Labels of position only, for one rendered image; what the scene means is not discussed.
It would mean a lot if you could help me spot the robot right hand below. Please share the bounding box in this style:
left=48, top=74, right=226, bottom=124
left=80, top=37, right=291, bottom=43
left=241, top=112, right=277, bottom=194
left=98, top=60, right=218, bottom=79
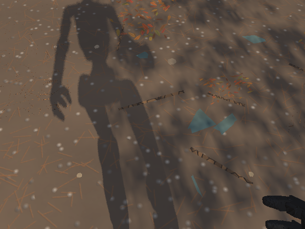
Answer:
left=262, top=195, right=305, bottom=229

